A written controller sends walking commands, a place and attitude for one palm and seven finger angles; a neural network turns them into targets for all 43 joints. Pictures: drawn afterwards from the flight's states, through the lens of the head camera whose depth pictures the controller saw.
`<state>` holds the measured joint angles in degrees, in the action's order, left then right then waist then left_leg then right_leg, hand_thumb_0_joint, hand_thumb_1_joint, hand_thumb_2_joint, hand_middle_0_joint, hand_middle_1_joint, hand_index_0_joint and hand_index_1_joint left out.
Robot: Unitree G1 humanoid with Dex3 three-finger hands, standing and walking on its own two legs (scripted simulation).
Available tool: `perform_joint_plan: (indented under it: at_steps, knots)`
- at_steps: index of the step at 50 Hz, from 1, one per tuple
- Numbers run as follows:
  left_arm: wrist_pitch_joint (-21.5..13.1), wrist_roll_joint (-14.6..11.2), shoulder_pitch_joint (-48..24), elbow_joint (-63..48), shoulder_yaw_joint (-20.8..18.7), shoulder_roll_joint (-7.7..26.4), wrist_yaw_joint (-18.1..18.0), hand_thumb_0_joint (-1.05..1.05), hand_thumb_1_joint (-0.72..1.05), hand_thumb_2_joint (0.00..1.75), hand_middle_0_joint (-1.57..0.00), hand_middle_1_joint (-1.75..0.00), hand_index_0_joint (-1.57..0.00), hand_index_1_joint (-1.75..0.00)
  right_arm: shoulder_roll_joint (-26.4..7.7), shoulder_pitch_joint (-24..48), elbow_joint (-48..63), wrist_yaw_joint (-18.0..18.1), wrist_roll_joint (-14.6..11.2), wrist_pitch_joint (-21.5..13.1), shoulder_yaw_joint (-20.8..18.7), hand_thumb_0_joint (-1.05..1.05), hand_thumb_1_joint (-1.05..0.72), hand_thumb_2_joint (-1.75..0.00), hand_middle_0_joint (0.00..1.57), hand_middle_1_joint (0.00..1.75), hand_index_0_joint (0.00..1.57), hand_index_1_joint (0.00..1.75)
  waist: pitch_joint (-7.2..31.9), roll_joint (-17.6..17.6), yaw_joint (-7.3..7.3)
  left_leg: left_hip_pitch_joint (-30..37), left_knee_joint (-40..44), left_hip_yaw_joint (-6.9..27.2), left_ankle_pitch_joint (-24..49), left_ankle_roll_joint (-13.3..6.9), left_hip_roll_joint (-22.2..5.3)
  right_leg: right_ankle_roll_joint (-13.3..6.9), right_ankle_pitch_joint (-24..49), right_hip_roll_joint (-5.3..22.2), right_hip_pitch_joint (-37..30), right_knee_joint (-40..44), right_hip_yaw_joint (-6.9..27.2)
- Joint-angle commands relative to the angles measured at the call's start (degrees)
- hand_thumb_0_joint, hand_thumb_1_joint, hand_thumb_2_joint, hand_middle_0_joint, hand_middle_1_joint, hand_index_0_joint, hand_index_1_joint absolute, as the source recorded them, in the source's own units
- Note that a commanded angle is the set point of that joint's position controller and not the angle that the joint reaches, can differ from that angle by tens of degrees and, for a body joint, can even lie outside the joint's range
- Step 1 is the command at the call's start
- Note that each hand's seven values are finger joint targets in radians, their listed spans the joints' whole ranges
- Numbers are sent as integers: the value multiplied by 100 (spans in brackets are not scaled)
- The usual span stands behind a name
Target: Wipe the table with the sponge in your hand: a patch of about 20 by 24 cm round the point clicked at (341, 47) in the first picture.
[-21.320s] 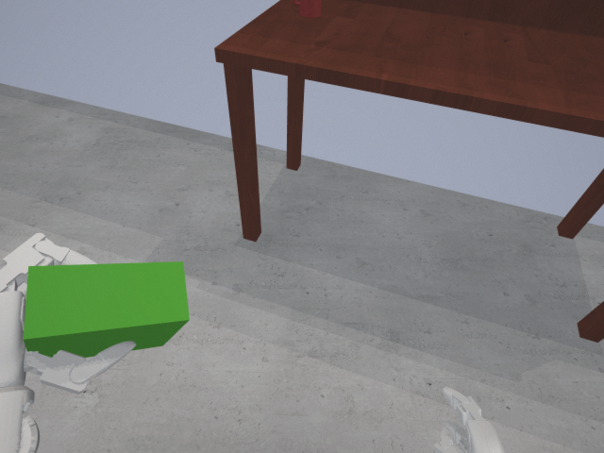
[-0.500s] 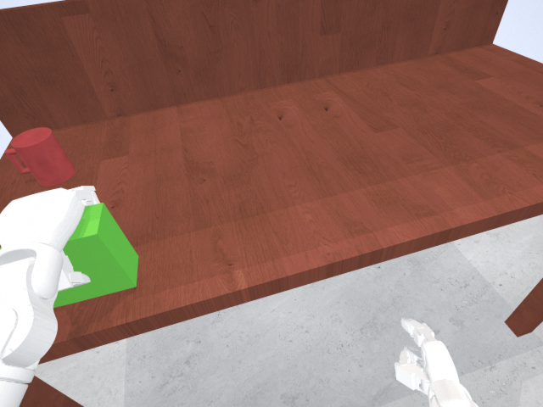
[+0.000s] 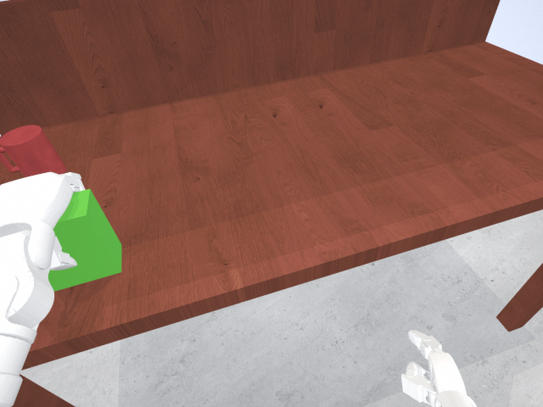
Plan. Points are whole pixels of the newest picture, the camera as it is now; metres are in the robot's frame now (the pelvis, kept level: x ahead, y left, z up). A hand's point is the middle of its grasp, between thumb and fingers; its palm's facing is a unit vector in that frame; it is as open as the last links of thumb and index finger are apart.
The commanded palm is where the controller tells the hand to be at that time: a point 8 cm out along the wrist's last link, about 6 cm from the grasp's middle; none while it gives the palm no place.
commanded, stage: wipe forward along the first lane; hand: left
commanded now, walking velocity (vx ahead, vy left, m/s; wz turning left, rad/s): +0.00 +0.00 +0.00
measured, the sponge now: (70, 252) +0.27 +0.36 +0.10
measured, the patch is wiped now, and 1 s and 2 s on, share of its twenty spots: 0.20 0.50 0.55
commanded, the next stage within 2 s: slide across to the middle lane in 1.16 s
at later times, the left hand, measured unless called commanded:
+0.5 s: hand (57, 207) +0.31 +0.38 +0.15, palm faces -0.06 +0.00 -1.00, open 10.1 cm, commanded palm +0.30 +0.37 +0.19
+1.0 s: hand (63, 184) +0.36 +0.40 +0.15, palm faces -0.11 +0.02 -0.99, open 10.2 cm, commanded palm +0.35 +0.39 +0.18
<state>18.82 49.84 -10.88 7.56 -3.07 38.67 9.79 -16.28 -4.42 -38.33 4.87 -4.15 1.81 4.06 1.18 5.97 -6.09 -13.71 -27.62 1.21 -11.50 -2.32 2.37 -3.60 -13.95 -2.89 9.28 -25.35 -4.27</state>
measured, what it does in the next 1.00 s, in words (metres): stands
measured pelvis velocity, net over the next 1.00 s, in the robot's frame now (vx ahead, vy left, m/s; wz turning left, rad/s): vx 0.00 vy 0.02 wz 0.00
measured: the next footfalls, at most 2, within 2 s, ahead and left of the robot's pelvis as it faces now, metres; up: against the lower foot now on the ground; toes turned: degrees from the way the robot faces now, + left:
none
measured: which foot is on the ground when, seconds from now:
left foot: down 0.00-1.00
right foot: down 0.00-1.00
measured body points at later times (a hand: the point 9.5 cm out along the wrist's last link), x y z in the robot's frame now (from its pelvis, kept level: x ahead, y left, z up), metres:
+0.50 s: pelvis +0.00 +0.00 +0.00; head -0.01 -0.03 +0.44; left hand +0.31 +0.37 +0.21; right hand +0.16 -0.25 -0.12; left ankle +0.04 +0.09 -0.74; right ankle +0.00 -0.08 -0.74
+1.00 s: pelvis +0.00 +0.02 +0.00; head +0.02 +0.00 +0.45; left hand +0.37 +0.40 +0.21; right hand +0.13 -0.24 -0.13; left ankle +0.04 +0.09 -0.74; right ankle +0.00 -0.08 -0.74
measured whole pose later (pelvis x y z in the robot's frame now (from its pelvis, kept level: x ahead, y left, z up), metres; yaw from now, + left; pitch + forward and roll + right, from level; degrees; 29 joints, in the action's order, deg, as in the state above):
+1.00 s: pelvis +0.00 +0.02 +0.00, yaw +0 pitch +4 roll -2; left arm 3.8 55.5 -34.8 42.1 -4.3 44.1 9.5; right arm -17.8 -13.9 -38.9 4.3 -5.1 6.0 1.0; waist 3.5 5.2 -1.9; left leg -22.7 -30.9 0.9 -12.5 -3.9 2.8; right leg -2.3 -14.0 -2.5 17.4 -27.0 -4.1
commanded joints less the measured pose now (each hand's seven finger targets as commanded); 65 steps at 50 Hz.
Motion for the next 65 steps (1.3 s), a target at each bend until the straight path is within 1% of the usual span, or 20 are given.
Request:
perform_joint_plan:
  at_steps: [1, 3, 4, 7, 9, 12, 14, 15, 21, 24, 27, 29, 35, 39, 43, 49, 52, 57, 64, 65]
  knots:
    - [-93, 206, -1293, -69, -596, 1536, -43, 0, 10, 130, -120, -160, -120, -160, -647, 798, 935, 48, 16, -293, -309, 0, -90, -90, 20, 30, 20, 30, 747, -459, 135, 209, 219, 237, 490, -25, -16, -85, 505, 308, 63, 542, 649]
    - [-212, 204, -1378, 45, -655, 1642, 14, 0, 10, 130, -120, -160, -120, -160, -695, 716, 927, 39, 14, -242, -334, 0, -90, -90, 20, 30, 20, 30, 747, -459, 161, 159, 194, 235, 452, -42, -10, -61, 548, 304, 84, 529, 635]
    - [-276, 183, -1301, -5, -807, 1773, 14, 0, 10, 130, -120, -160, -120, -160, -651, 872, 1008, 37, -16, -291, -301, 0, -90, -90, 20, 30, 20, 30, 810, -386, 116, 192, 150, 256, 504, -43, -14, -132, 595, 289, 30, 511, 839]
    - [-397, 180, -1233, 251, -759, 1700, 41, 0, 10, 130, -120, -160, -120, -160, -737, 542, 967, 23, 27, -197, -371, 0, -90, -90, 20, 30, 20, 30, 767, -539, 171, 74, 67, 204, 601, -68, 5, -61, 856, 320, 50, 456, 641]
    - [-494, 154, -1268, 371, -869, 1815, 30, 0, 10, 130, -120, -160, -120, -160, -707, 648, 1010, 17, -16, -212, -353, 0, -90, -90, 20, 30, 20, 30, 595, -587, 169, 20, 80, 238, 482, -78, -15, -95, 669, 295, 186, 495, 790]
    - [-582, 188, -1555, 729, -656, 1653, 17, 0, 10, 130, -120, -160, -120, -160, -790, 357, 941, 31, 3, -117, -416, 0, -90, -90, 20, 30, 20, 30, 507, -631, 269, -106, 70, 212, 319, -89, 9, -38, 506, 315, 331, 518, 623]
    - [-656, 235, -1597, 881, -914, 1980, -30, 0, 10, 130, -120, -160, -120, -160, -809, 430, 939, 33, -30, -126, -416, 0, -90, -90, 20, 30, 20, 30, 554, -553, 220, -127, 45, 243, 296, -91, 1, -99, 416, 287, 343, 506, 813]
    - [-649, 270, -1662, 970, -707, 1776, -23, 0, 10, 130, -120, -160, -120, -160, -817, 273, 941, 50, 8, -81, -447, 0, -90, -90, 20, 30, 20, 30, 641, -630, 263, -168, 1, 183, 307, -111, 22, -64, 450, 323, 290, 492, 704]
    - [-771, 366, -1971, 1451, -485, 1642, -41, 0, 10, 130, -120, -160, -120, -160, -855, 97, 888, 34, -42, -13, -496, 0, -90, -90, 20, 30, 20, 30, 761, -658, 362, -242, -13, 190, 192, -129, 16, -30, 383, 304, 436, 451, 639]
    - [-887, 363, -2273, 1676, -788, 2079, -54, 0, 10, 130, -120, -160, -120, -160, -893, 120, 880, 51, -66, -4, -491, 0, -90, -90, 20, 30, 20, 30, 764, -736, 359, -356, -35, 234, 71, -131, -12, -64, 279, 309, 427, 467, 825]
    - [-975, 385, -2424, 1907, -580, 1878, -49, 0, 10, 130, -120, -160, -120, -160, -909, -60, 839, 49, -59, 59, -517, 0, -90, -90, 20, 30, 20, 30, 698, -725, 419, -395, -25, 222, 42, -145, 13, -30, 252, 295, 515, 455, 651]
    - [-1046, 419, -2617, 2005, -734, 2115, -60, 0, 10, 130, -120, -160, -120, -160, -915, -18, 845, 55, -80, 52, -507, 0, -90, -90, 20, 30, 20, 30, 715, -643, 409, -400, 6, 251, 7, -149, -10, -62, 171, 275, 571, 466, 727]
    - [-1171, 581, -3345, 2505, -341, 1896, -86, 0, 10, 130, -120, -160, -120, -160, -918, -279, 777, 74, -69, 82, -532, 0, -90, -90, 20, 30, 20, 30, 744, -494, 524, -386, 67, 300, -167, -172, -13, -76, -111, 244, 771, 476, 590]
    - [-1290, 672, -3585, 2705, -452, 2084, -125, 0, 10, 130, -120, -160, -120, -160, -940, -349, 746, 56, -90, 92, -551, 0, -90, -90, 20, 30, 20, 30, 896, -517, 524, -322, 72, 342, -28, -164, -48, -109, 70, 222, 806, 439, 612]
    - [-1367, 733, -3641, 2942, -221, 1828, -152, 0, 10, 130, -120, -160, -120, -160, -957, -512, 679, 22, -83, 154, -583, 0, -90, -90, 20, 30, 20, 30, 929, -482, 559, -244, 105, 371, 57, -157, -66, -95, 122, 177, 928, 409, 466]
    - [-1527, 715, -3768, 3041, -446, 2035, -233, 0, 10, 130, -120, -160, -120, -160, -977, -581, 664, -5, -78, 170, -610, 0, -90, -90, 20, 30, 20, 30, 1122, -451, 510, -123, 110, 420, 392, -153, -101, -137, 400, 157, 892, 368, 482]
    - [-1522, 738, -3904, 3161, -157, 1745, -257, 0, 10, 130, -120, -160, -120, -160, -974, -673, 619, -32, -80, 215, -622, 0, -90, -90, 20, 30, 20, 30, 967, -494, 591, -98, 138, 434, 301, -151, -105, -106, 295, 130, 1058, 393, 392]
    - [-1535, 839, -4377, 3474, -149, 1854, -319, 0, 10, 130, -120, -160, -120, -160, -1003, -843, 485, -23, -81, 203, -642, 0, -90, -90, 20, 30, 20, 30, 1050, -572, 669, -11, 175, 480, 292, -153, -120, -101, 258, 105, 1182, 389, 367]
    - [-1640, 840, -4480, 3499, -325, 2107, -284, 0, 10, 130, -120, -160, -120, -160, -1007, -863, 530, -49, -70, 228, -629, 0, -90, -90, 20, 30, 20, 30, 1449, -478, 588, 44, 110, 434, 872, -142, -98, -138, 757, 131, 846, 361, 434]
    - [-1646, 796, -4527, 3410, -63, 1805, -271, 0, 10, 130, -120, -160, -120, -160, -979, -882, 531, -51, -52, 225, -647, 0, -90, -90, 20, 30, 20, 30, 1513, -468, 646, 200, 24, 389, 996, -168, -103, -125, 870, 148, 825, 350, 444]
